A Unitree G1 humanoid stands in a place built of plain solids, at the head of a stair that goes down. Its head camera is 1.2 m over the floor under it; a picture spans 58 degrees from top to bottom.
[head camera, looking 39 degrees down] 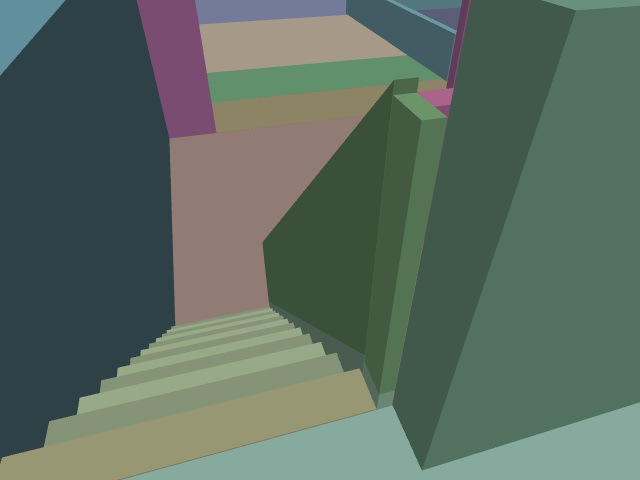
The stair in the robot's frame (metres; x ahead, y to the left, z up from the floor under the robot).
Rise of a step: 0.21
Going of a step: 0.22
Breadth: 1.04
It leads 16 degrees to the left of straight ahead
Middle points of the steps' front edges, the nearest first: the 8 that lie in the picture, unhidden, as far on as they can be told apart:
0.69 0.37 0.00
0.90 0.43 -0.21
1.12 0.49 -0.42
1.33 0.55 -0.63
1.55 0.61 -0.84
1.76 0.68 -1.05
1.98 0.74 -1.26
2.20 0.80 -1.47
